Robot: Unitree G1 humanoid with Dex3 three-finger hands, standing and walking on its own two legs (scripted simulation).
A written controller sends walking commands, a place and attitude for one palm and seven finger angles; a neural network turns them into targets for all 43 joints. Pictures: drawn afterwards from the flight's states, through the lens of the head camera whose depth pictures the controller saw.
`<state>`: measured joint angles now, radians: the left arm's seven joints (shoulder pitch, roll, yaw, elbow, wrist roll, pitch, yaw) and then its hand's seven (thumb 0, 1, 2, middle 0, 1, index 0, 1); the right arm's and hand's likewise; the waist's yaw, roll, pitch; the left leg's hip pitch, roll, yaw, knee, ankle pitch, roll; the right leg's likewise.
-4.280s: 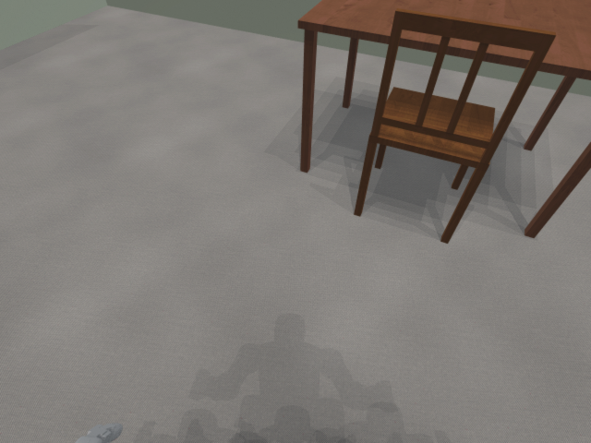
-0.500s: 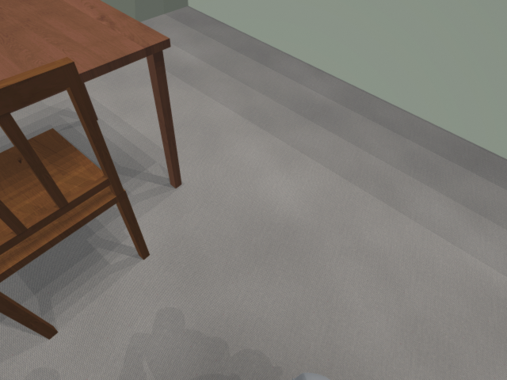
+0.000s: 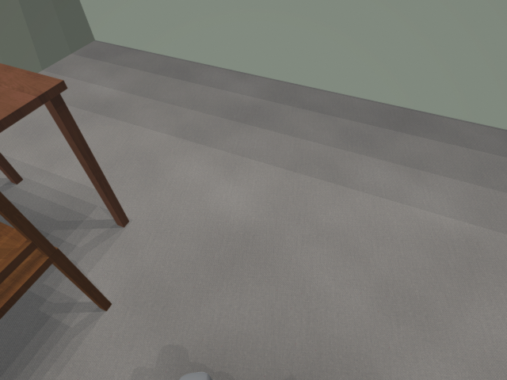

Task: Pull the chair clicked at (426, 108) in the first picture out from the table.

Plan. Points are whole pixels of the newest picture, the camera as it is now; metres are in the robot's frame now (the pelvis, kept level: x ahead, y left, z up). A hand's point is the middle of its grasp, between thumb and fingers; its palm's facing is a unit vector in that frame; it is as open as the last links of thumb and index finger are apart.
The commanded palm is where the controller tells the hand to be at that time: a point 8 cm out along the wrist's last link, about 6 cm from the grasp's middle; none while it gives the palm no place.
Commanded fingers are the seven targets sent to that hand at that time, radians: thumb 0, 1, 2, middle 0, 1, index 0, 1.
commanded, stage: walk to a spot facing it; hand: left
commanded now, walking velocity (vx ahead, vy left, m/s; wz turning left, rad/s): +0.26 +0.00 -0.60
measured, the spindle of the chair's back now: out of the picture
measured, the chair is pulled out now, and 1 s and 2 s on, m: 0.00 0.00 0.00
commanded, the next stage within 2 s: turn to face it in 0.62 s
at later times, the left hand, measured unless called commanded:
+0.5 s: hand (156, 334) +0.23 +0.21 -0.18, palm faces -0.27 -0.95 -0.16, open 7.4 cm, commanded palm none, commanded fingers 0.00 0.90 0.90 -0.20 -0.30 -0.20 -0.30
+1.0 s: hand (219, 275) +0.35 +0.10 -0.16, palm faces -0.41 -0.89 -0.17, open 7.3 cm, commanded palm none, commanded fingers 0.00 0.90 0.90 -0.20 -0.30 -0.20 -0.30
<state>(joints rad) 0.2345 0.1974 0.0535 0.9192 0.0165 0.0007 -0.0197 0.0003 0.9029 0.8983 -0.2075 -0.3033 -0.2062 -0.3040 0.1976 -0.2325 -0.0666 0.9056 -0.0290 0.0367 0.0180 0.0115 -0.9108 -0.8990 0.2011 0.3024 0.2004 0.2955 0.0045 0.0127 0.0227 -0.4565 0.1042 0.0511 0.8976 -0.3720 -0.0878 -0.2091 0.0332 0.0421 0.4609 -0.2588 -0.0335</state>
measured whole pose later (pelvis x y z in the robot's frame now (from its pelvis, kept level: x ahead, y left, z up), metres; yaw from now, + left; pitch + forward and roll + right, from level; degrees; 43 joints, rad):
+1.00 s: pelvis +0.18 +0.00 -0.01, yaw -24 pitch -1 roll -1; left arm 0.14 0.15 0.02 0.95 0.02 0.00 0.01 0.00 0.90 0.90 -0.21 -0.30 -0.21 -0.30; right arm 0.25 -0.18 -0.04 0.98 -0.01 0.04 0.00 0.01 -0.91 -0.90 0.20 0.30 0.20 0.30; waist -0.04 0.02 0.02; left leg -0.40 0.10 0.05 0.85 -0.38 -0.06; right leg -0.23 0.00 -0.14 0.51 -0.26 -0.04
